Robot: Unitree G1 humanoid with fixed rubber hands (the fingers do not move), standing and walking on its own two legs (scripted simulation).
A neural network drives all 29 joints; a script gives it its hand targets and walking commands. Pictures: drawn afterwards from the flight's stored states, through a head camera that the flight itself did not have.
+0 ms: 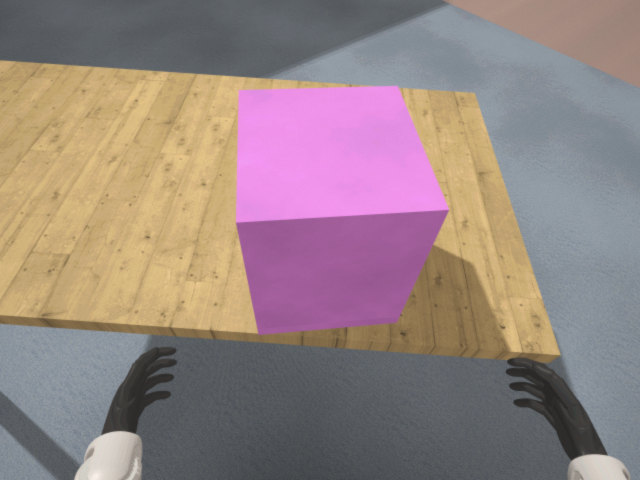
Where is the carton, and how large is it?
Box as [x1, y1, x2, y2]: [236, 86, 448, 334]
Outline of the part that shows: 397,86 239,90 236,225 258,334 396,322 448,211 447,205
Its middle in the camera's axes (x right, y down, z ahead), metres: +0.01 -0.03 +0.52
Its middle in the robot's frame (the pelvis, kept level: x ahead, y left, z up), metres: +0.42 +0.02 +0.07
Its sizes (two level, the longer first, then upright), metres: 0.210 0.200 0.250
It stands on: a table, 0.72 m high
